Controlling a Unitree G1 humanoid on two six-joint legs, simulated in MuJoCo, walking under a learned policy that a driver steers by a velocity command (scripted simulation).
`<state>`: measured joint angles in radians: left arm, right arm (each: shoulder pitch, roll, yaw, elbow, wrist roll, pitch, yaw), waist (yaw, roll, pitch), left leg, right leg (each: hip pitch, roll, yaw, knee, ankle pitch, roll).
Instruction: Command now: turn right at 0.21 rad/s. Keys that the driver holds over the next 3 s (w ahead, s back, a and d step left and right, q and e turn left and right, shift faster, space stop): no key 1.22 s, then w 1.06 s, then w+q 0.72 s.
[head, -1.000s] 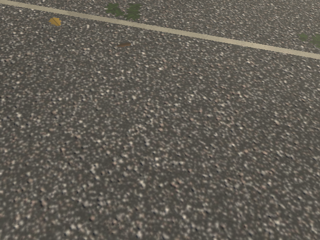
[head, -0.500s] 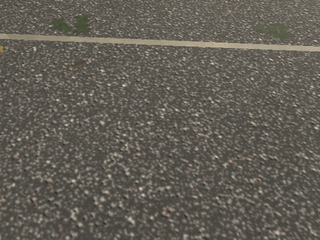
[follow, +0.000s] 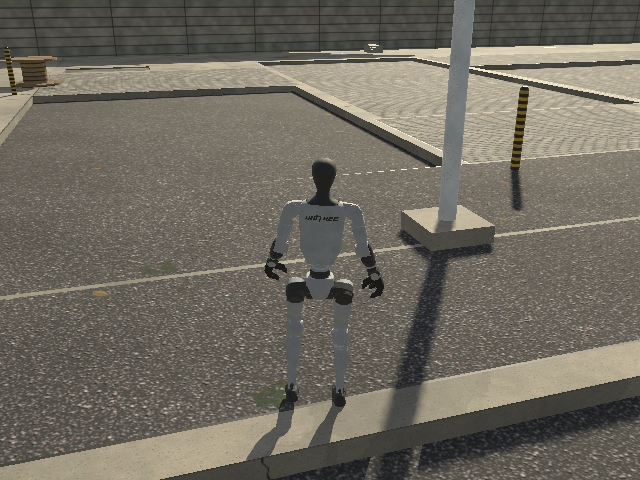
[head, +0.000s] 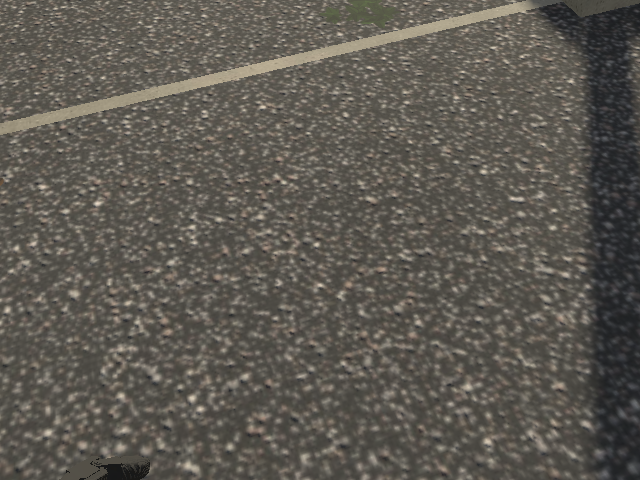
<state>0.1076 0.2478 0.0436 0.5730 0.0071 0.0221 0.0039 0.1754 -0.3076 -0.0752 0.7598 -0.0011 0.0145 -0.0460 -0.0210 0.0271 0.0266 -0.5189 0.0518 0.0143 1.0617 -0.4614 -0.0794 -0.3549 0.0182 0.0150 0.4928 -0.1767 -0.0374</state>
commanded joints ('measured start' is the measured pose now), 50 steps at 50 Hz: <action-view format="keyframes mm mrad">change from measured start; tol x8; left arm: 1 -67 119 36 -67 3 -19 7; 9 70 32 7 4 8 -33 -1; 12 -8 61 20 16 12 -29 14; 50 113 39 30 339 -3 -20 50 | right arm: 1 44 -39 -7 -50 -1 -1 -8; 8 83 -33 11 -49 -34 -21 23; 11 -61 -5 28 -80 -34 -31 24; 50 103 15 45 191 -1 -50 13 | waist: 1 -6 -182 -146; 7 -15 -157 -99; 10 64 171 -65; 23 15 -46 -24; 50 18 -34 -7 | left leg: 1 89 1 -16 -113 62 1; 5 196 -12 -7 -357 92 33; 8 399 42 -87 -633 343 101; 9 342 129 -166 -658 304 156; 11 86 112 -191 -782 -72 176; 31 218 -2 -47 -665 195 134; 50 260 -10 -42 -712 265 133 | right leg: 1 52 -202 162 -154 160 -187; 6 0 -211 237 -139 -126 -171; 9 -94 -47 94 -24 -262 -1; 12 129 -29 45 26 -72 40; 50 179 -59 68 -60 115 32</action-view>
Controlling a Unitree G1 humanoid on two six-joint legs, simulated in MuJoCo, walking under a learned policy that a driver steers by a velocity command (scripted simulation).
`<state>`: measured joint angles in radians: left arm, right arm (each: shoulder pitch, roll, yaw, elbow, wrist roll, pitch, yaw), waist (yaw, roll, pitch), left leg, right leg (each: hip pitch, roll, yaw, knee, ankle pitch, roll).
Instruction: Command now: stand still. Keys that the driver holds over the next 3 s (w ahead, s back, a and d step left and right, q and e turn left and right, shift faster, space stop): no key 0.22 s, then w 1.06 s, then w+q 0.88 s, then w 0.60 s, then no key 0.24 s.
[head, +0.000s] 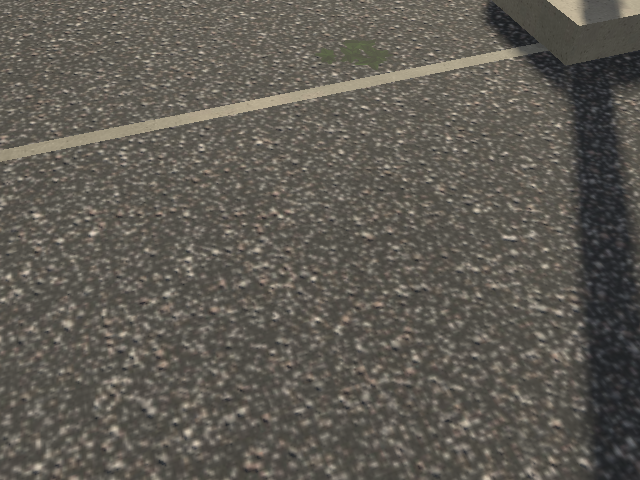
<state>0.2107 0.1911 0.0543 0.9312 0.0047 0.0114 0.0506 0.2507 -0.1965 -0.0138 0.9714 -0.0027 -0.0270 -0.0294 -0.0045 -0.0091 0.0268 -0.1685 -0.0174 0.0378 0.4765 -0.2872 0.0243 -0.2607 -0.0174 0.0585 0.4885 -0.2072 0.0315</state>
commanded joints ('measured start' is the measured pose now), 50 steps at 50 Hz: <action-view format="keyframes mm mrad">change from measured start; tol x32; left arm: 1 10 96 18 -9 -1 -9 4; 50 375 1 -31 68 -10 -102 -48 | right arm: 1 30 -96 -16 -14 0 -8 -4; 27 158 -91 -55 33 -94 -39 50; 43 -346 -95 -39 -193 31 -67 64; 50 234 -295 -116 -39 12 -61 57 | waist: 1 1 2 -6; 43 30 -51 135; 50 -122 245 -454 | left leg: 1 -87 59 -66 -129 93 30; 11 -65 57 -69 -149 108 31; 15 3 336 -370 -400 -537 226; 22 -17 217 -140 -407 -148 161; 27 -146 145 -91 87 -104 179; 30 -870 34 -164 764 -219 87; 40 -426 88 6 193 352 -1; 48 80 -6 29 84 213 134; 50 625 404 -776 -123 -127 356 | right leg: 1 85 -23 23 -59 144 -36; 11 78 -21 13 -84 128 -28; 13 -15 36 -46 -86 -297 -17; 17 -384 -31 50 477 -323 -38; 25 140 27 -151 -158 69 -68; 28 665 -341 503 -220 93 -459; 38 65 -156 -10 -422 207 -208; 47 386 -212 -73 -79 834 -143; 49 -131 -57 -114 549 450 -60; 50 -323 93 13 812 -348 -40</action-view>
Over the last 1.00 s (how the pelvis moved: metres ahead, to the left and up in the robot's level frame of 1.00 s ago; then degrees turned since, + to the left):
0.02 0.04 0.00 -2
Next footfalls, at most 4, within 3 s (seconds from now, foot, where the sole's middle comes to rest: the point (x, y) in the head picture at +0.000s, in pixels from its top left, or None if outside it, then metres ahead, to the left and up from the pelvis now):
0.54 right None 0.09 -0.16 -0.77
0.96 left None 0.48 0.08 -0.77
1.50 right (405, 372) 0.77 -0.17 -0.77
2.02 left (272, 297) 0.99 0.15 -0.77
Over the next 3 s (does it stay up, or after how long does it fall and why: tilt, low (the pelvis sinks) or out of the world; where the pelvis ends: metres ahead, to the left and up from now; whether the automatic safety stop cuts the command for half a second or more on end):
stays up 1.35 0.23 0.00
